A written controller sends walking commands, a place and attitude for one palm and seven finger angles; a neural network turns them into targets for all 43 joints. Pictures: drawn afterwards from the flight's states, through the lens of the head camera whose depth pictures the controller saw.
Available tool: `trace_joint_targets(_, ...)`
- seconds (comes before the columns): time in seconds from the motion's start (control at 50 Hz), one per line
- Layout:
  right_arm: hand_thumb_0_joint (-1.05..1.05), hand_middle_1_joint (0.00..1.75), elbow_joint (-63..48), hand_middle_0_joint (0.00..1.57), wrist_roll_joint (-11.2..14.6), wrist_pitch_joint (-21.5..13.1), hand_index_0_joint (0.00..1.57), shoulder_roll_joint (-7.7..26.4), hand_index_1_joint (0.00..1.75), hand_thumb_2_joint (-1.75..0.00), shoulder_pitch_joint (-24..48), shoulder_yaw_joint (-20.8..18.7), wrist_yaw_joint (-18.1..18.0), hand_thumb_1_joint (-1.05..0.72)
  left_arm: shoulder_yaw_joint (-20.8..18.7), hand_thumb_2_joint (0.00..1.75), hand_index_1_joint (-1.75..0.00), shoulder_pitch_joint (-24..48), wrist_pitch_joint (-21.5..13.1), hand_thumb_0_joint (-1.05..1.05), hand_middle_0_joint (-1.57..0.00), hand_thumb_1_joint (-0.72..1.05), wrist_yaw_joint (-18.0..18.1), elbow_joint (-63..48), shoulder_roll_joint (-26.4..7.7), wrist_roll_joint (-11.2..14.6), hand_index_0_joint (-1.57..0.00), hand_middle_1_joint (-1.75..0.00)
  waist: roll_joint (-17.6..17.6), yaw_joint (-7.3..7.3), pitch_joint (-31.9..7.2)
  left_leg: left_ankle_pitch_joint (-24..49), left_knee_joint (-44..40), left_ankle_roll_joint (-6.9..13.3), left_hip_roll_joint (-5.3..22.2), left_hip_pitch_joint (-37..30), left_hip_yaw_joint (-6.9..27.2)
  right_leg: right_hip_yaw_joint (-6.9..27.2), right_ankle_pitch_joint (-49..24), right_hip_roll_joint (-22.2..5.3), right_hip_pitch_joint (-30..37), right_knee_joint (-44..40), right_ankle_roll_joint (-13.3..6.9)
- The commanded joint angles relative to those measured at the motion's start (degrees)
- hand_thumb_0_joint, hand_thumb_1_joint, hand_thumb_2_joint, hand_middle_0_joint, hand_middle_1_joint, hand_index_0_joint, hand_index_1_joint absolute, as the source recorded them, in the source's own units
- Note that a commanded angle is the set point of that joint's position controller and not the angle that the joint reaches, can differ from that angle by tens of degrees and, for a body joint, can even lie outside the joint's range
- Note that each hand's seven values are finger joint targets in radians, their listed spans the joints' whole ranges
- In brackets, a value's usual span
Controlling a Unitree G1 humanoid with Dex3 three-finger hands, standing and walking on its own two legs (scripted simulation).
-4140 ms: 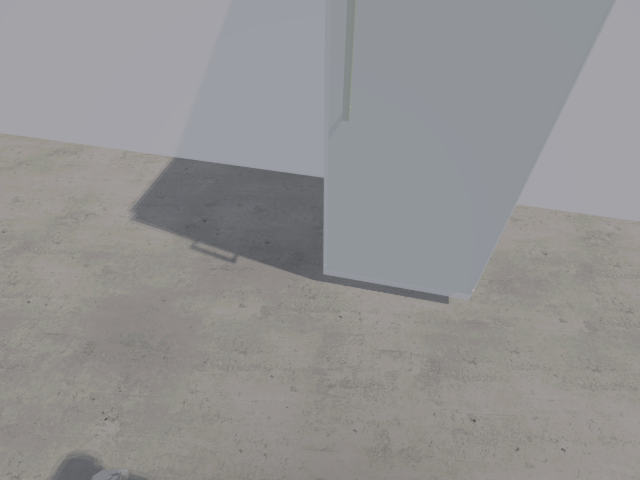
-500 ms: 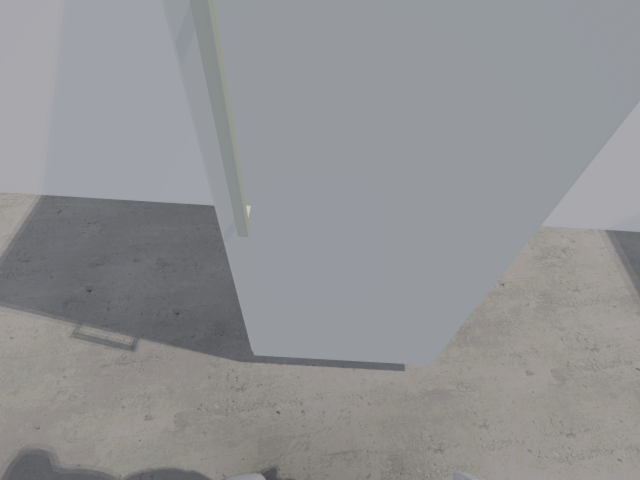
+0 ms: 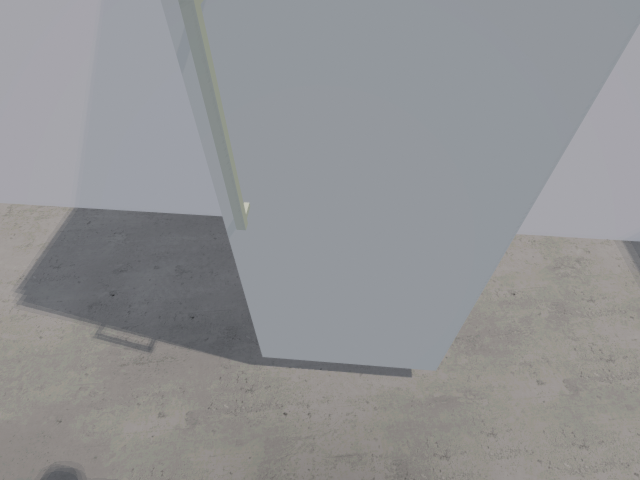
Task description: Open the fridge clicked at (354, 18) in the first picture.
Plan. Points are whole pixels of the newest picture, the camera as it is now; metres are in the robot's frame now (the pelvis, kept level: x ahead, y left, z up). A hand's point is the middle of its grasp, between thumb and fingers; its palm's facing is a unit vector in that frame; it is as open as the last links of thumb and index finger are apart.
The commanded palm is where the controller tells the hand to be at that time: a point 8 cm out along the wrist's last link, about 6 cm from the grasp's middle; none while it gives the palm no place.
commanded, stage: come to a stop and stand still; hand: left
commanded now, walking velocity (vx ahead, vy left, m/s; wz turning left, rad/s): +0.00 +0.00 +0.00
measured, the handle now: (225, 132) +0.52 +0.18 +0.16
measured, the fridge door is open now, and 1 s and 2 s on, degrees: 0 0 0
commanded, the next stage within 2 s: look again from close up in 0.68 s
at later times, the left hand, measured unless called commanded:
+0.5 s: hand out of the picture -0.01 +0.19 -0.18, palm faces +0.03 -0.99 -0.16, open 7.4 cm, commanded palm none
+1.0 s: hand out of the picture +0.04 +0.19 -0.17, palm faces +0.01 -0.97 -0.26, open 7.3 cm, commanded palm none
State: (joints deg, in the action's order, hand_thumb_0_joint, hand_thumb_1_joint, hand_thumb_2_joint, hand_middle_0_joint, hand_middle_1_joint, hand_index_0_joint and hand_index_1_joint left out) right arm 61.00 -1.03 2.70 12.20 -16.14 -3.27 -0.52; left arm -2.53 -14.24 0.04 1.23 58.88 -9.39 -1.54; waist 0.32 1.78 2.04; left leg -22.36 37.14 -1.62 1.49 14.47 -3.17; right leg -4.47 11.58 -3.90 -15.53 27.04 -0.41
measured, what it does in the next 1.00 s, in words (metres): steps on the spot: left foot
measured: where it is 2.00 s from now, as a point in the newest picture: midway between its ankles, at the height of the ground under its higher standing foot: outside the picture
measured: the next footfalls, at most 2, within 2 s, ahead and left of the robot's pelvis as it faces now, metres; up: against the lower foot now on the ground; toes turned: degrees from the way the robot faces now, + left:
left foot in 0.06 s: +0.01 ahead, +0.14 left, +0.00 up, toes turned +4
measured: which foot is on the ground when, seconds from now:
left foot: up 0.00-0.04, down 0.06-1.00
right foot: down 0.00-1.00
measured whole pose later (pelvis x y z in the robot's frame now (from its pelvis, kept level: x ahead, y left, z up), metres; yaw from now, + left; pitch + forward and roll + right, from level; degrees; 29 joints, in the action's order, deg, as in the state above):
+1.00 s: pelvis +0.01 +0.00 +0.00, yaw -1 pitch -2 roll +1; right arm 61.9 -1.0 -1.1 9.8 -17.6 0.4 -1.5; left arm 0.2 -13.6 -1.3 1.5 63.9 -8.2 -0.5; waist -3.6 -0.2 2.1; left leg -17.7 25.2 -1.6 1.8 5.6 -4.2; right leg -3.7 14.6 -3.7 -14.2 30.6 0.2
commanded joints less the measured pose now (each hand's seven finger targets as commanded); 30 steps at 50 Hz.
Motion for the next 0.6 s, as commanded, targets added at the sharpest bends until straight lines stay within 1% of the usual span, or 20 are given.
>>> trace_joint_targets(0.0, 0.00, 0.30, -1.14, 0.20, 0.22, -2.96, 0.20, 1.49, 0.30, -0.90, -5.60, 0.77, -0.61, -0.90, -1.91, 0.90, -0.30, -0.54, 0.29, 0.00, -0.20, 0.90, 0.77, -1.27, -8.34, 0.83, -0.20, -0.30, 3.51, -1.75, -4.09, 9.91, -17.50, 1.46, 2.26, -9.85, 2.28, 8.56, 2.29, -7.03, -1.30, -4.42, -3.10)
trace_joint_targets(0.02, 0.00, 0.30, -1.18, 0.20, -0.14, -3.25, 0.20, 3.90, 0.30, -0.90, -5.26, 0.57, -0.82, -0.90, -1.33, 0.90, -0.30, -0.79, 0.57, 0.00, -0.20, 0.90, 0.47, -1.47, -5.82, 0.96, -0.20, -0.30, -4.38, -1.25, -3.15, 11.67, -19.28, 3.51, 8.08, -8.46, 8.21, 4.53, 4.52, -2.74, -3.50, -1.39, -0.58)
trace_joint_targets(0.04, 0.00, 0.30, -2.08, 0.20, -0.02, -3.13, 0.20, 5.74, 0.30, -0.90, -4.00, 0.45, -0.97, -0.90, -0.94, 0.90, -0.30, -0.27, 0.59, 0.00, -0.20, 0.90, 0.23, -1.80, -4.15, 0.67, -0.20, -0.30, -6.69, -0.79, -2.12, 10.54, -21.37, 5.40, 12.40, -2.88, 11.39, 0.94, 5.01, -0.99, -0.69, 0.69, 1.04)
trace_joint_targets(0.06, 0.00, 0.30, -1.66, 0.20, -0.01, -3.28, 0.20, 5.45, 0.30, -0.90, -1.30, 0.69, -1.13, -0.90, -0.54, 0.90, -0.30, 1.27, 0.82, 0.00, -0.20, 0.90, 0.24, -0.98, -3.57, 0.45, -0.20, -0.30, -9.89, -0.52, -0.04, 6.78, -24.81, 5.83, 11.85, 1.27, 11.98, -0.02, 4.73, -0.46, 1.23, 1.46, 1.89)
trace_joint_targets(0.08, 0.00, 0.30, -1.63, 0.20, 0.06, -3.41, 0.20, 4.67, 0.30, -0.90, 0.04, 0.98, -1.31, -0.90, -0.33, 0.90, -0.30, 1.26, 0.87, 0.00, -0.20, 0.90, 0.16, -0.10, -3.91, 0.27, -0.20, -0.30, -9.64, -0.11, 1.72, 6.04, -25.43, 5.52, 10.48, 3.04, 10.81, 0.28, 3.00, -0.48, 2.96, 1.40, 1.87)
trace_joint_targets(0.12, 0.00, 0.30, -0.89, 0.20, 0.21, -3.71, 0.20, 3.80, 0.30, -0.90, 0.05, 1.36, -1.56, -0.90, 0.17, 0.90, -0.30, -0.92, 0.58, 0.00, -0.20, 0.90, 0.02, 2.14, -4.16, 0.33, -0.20, -0.30, -7.75, 0.27, 2.09, 10.95, -23.25, 4.41, 8.01, 1.95, 7.65, 1.49, -1.77, -1.04, 4.82, -1.14, 1.48)
trace_joint_targets(0.14, 0.00, 0.30, -0.36, 0.20, 0.36, -3.87, 0.20, 3.46, 0.30, -0.90, -0.53, 1.38, -1.62, -0.90, 0.25, 0.90, -0.30, -2.04, 0.34, 0.00, -0.20, 0.90, 0.02, 3.05, -4.61, 0.39, -0.20, -0.30, -6.35, 0.39, 1.10, 13.68, -22.02, 4.13, 7.34, 0.33, 6.63, 1.90, -3.50, -1.50, 5.69, -2.33, 1.36)
trace_joint_targets(0.18, 0.00, 0.30, 0.44, 0.20, 0.47, -3.90, 0.20, 2.83, 0.30, -0.90, -1.37, 1.47, -1.55, -0.90, 0.58, 0.90, -0.30, -2.51, 0.24, 0.00, -0.20, 0.90, 0.15, 4.33, -4.73, 0.49, -0.20, -0.30, -3.80, -0.02, 1.96, 10.78, -21.75, 3.39, 6.51, 0.90, 5.78, 2.57, -4.03, -2.10, 6.53, -3.84, 1.48)
trace_joint_targets(0.24, 0.00, 0.30, 1.62, 0.20, 0.61, -3.92, 0.20, 2.05, 0.30, -0.90, -2.32, 1.56, -1.56, -0.90, 0.94, 0.90, -0.30, -3.05, 0.10, 0.00, -0.20, 0.90, 0.32, 5.25, -4.42, 0.43, -0.20, -0.30, -0.89, -0.47, 3.65, 10.43, -21.64, 3.00, 5.97, 0.49, 5.23, 2.95, -4.95, -2.56, 5.81, -5.08, 1.42)
trace_joint_targets(0.3, 0.00, 0.30, 2.34, 0.20, 0.62, -4.13, 0.20, 1.54, 0.30, -0.90, -3.00, 1.78, -1.59, -0.90, 1.17, 0.90, -0.30, -3.56, -0.17, 0.00, -0.20, 0.90, 0.49, 5.82, -3.95, 0.54, -0.20, -0.30, -0.51, -0.75, 2.88, 11.60, -21.47, 2.80, 5.66, -1.01, 4.51, 3.33, -5.40, -2.94, 5.80, -5.72, 1.34)
trace_joint_targets(0.36, 0.00, 0.30, 2.84, 0.20, 0.63, -4.40, 0.20, 1.18, 0.30, -0.90, -3.62, 1.88, -1.67, -0.90, 1.18, 0.90, -0.30, -3.77, -0.38, 0.00, -0.20, 0.90, 0.64, 6.03, -3.86, 0.58, -0.20, -0.30, -0.89, -0.99, 1.53, 15.01, -20.85, 2.74, 5.58, -2.35, 4.13, 3.34, -7.16, -3.02, 6.68, -5.49, 1.21)
trace_joint_targets(0.42, 0.00, 0.30, 3.17, 0.20, 0.64, -4.49, 0.20, 1.00, 0.30, -0.90, -3.73, 1.93, -1.76, -0.90, 1.30, 0.90, -0.30, -4.21, -0.48, 0.00, -0.20, 0.90, 0.70, 6.31, -3.57, 0.64, -0.20, -0.30, -1.16, -1.07, 2.18, 15.07, -20.80, 2.62, 5.45, -2.80, 3.76, 3.51, -7.15, -3.05, 6.14, -5.82, 1.16)
trace_joint_targets(0.44, 0.00, 0.30, 3.30, 0.20, 0.65, -4.55, 0.20, 0.78, 0.30, -0.90, -4.09, 1.88, -1.81, -0.90, 1.23, 0.90, -0.30, -4.35, -0.53, 0.00, -0.20, 0.90, 0.76, 6.31, -3.55, 0.56, -0.20, -0.30, -0.92, -1.07, 2.08, 16.81, -20.50, 2.69, 5.56, -3.07, 3.69, 3.37, -8.34, -3.05, 6.51, -5.64, 1.03)
trace_joint_targets(0.46, 0.00, 0.30, -1.32, 0.20, 1.29, -5.17, 0.20, 3.26, 0.30, -0.90, 0.74, 2.20, -0.95, -0.90, 2.10, 0.90, -0.30, -8.29, -1.41, 0.00, -0.20, 0.90, 3.25, 7.64, -5.08, 0.43, -0.20, -0.30, -2.30, 0.09, 3.70, 22.21, -10.67, 1.48, 6.14, 0.93, 2.06, 6.07, -16.59, -5.16, 4.87, -2.43, -0.40)
trace_joint_targets(0.48, 0.00, 0.30, -1.97, 0.20, 0.41, -4.76, 0.20, 1.11, 0.30, -0.90, -3.33, 2.29, -0.86, -0.90, 1.90, 0.90, -0.30, -6.54, -1.75, 0.00, -0.20, 0.90, 2.54, 5.50, -6.32, 0.57, -0.20, -0.30, -6.93, -2.13, -0.13, 11.64, -14.21, 1.49, 3.26, 0.87, 3.05, 5.38, -5.37, -5.03, 5.90, -0.79, -1.25)
trace_joint_targets(0.5, 0.00, 0.30, -2.09, 0.20, 0.21, -4.93, 0.20, 1.12, 0.30, -0.90, -4.35, 2.55, -0.65, -0.90, 2.15, 0.90, -0.30, -6.20, -1.59, 0.00, -0.20, 0.90, 1.97, 4.72, -5.65, 0.55, -0.20, -0.30, -7.89, -1.55, 0.15, 8.33, -16.03, 2.02, 4.36, 2.67, 4.34, 4.23, 1.97, -3.28, 4.67, 0.07, -1.49)
trace_joint_targets(0.52, 0.00, 0.30, -2.91, 0.20, 0.16, -5.21, 0.20, 1.30, 0.30, -0.90, -5.07, 2.62, -0.65, -0.90, 2.26, 0.90, -0.30, -6.16, -1.42, 0.00, -0.20, 0.90, 1.58, 4.07, -4.64, 0.41, -0.20, -0.30, -9.02, -1.63, -0.20, 9.77, -17.35, 2.67, 5.26, 2.72, 5.73, 2.92, 1.95, -2.06, 4.22, 1.35, -1.36)
trace_joint_targets(0.54, 0.00, 0.30, -3.40, 0.20, -0.04, -5.54, 0.20, 1.29, 0.30, -0.90, -5.06, 2.59, -0.76, -0.90, 2.22, 0.90, -0.30, -5.44, -1.57, 0.00, -0.20, 0.90, 1.23, 3.79, -4.65, 0.43, -0.20, -0.30, -11.85, -1.31, -0.83, 15.63, -17.27, 3.07, 5.63, 1.81, 5.97, 2.01, 0.06, -1.48, 4.44, 2.89, -1.31)
trace_joint_targets(0.56, 0.00, 0.30, -3.64, 0.20, 0.10, -5.55, 0.20, 1.50, 0.30, -0.90, -5.22, 2.67, -1.05, -0.90, 2.30, 0.90, -0.30, -5.25, -1.68, 0.00, -0.20, 0.90, 1.05, 3.67, -4.28, 0.51, -0.20, -0.30, -8.92, -1.31, -1.00, 19.67, -16.24, 3.45, 5.83, 0.36, 5.77, 1.93, -1.07, -1.27, 4.34, 2.77, -1.26)
trace_joint_targets(0.58, 0.00, 0.30, -3.78, 0.20, 0.22, -5.48, 0.20, 1.75, 0.30, -0.90, -5.54, 2.63, -1.24, -0.90, 2.38, 0.90, -0.30, -5.21, -1.67, 0.00, -0.20, 0.90, 0.92, 3.96, -3.88, 0.62, -0.20, -0.30, -5.83, -1.45, -0.97, 20.66, -15.52, 3.71, 5.80, -0.79, 5.23, 2.18, -2.18, -1.51, 4.10, 2.09, -1.24)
